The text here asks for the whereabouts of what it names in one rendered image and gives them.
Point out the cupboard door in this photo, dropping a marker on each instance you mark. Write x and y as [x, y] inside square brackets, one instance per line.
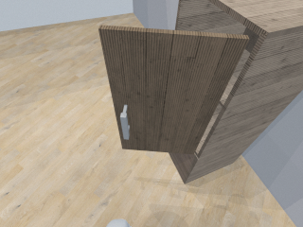
[171, 81]

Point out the handle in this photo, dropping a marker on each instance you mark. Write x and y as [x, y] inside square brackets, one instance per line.
[124, 123]

